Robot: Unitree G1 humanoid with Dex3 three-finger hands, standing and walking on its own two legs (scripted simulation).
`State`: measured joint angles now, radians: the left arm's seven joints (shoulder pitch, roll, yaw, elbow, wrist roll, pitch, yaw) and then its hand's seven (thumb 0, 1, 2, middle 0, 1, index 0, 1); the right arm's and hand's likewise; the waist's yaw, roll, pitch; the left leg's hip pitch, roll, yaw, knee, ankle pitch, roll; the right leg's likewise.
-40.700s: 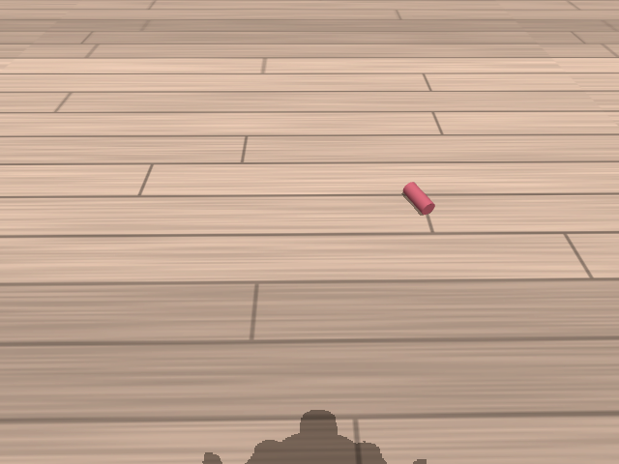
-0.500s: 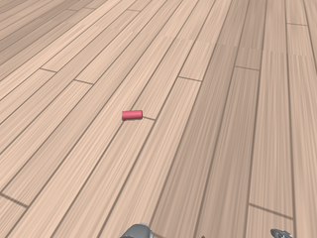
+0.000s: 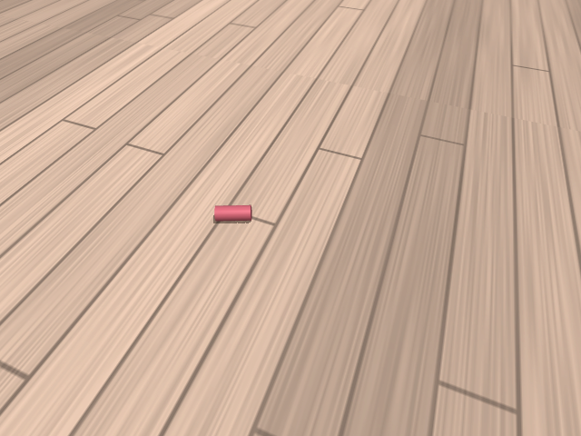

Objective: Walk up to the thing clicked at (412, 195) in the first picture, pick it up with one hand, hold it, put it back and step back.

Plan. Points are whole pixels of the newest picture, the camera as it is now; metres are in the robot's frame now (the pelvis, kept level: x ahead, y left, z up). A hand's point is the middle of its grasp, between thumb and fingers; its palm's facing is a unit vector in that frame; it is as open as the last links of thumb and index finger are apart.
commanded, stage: step back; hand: left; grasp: from above
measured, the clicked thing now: (233, 213) +1.11 +0.27 -0.72
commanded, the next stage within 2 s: stand in 0.48 s
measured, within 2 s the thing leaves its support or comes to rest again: neither
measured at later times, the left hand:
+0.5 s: hand out of the picture +0.13 +0.29 -0.14, palm faces +0.04 -0.92 -0.38, open 7.4 cm
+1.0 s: hand out of the picture +0.10 +0.26 -0.13, palm faces -0.02 -0.94 -0.35, open 7.4 cm
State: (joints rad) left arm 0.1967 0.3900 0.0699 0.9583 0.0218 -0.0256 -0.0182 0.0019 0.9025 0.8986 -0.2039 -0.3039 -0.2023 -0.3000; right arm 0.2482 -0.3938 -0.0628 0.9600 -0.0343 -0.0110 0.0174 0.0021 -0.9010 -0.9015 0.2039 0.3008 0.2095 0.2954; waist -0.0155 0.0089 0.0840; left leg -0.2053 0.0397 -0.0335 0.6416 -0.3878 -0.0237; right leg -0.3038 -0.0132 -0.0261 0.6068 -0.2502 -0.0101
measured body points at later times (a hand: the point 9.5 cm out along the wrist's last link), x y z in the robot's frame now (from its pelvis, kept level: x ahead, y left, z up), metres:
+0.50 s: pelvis +0.04 +0.02 +0.01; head +0.06 +0.02 +0.45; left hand +0.13 +0.34 -0.12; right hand +0.14 -0.27 -0.12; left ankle +0.04 +0.14 -0.72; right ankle +0.05 -0.12 -0.72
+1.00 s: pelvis +0.03 +0.00 +0.02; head +0.04 +0.00 +0.47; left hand +0.10 +0.30 -0.11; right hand +0.11 -0.29 -0.11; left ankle +0.04 +0.14 -0.72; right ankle +0.05 -0.12 -0.72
